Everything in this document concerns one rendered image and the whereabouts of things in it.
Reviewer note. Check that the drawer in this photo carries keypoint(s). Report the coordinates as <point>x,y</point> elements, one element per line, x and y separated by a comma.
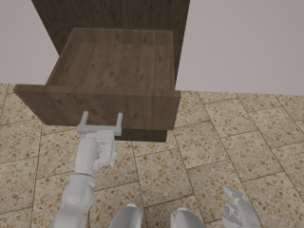
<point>107,71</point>

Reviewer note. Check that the handle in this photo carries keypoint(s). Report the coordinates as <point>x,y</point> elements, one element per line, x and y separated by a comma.
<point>84,128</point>

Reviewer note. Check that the left robot shin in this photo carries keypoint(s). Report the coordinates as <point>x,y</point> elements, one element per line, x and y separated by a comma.
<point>131,205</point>

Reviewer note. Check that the robot right thigh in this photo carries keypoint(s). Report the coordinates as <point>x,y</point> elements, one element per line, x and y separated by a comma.
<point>185,219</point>

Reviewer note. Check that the robot right hand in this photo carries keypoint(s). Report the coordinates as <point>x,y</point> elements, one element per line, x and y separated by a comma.
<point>243,214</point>

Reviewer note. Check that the cabinet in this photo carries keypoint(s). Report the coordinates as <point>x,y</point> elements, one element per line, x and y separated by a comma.
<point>59,17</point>

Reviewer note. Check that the left robot forearm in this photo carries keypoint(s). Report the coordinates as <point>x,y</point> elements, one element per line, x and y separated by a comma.
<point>77,198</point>

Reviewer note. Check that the robot left hand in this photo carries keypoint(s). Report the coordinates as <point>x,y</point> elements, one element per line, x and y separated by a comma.
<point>99,144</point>

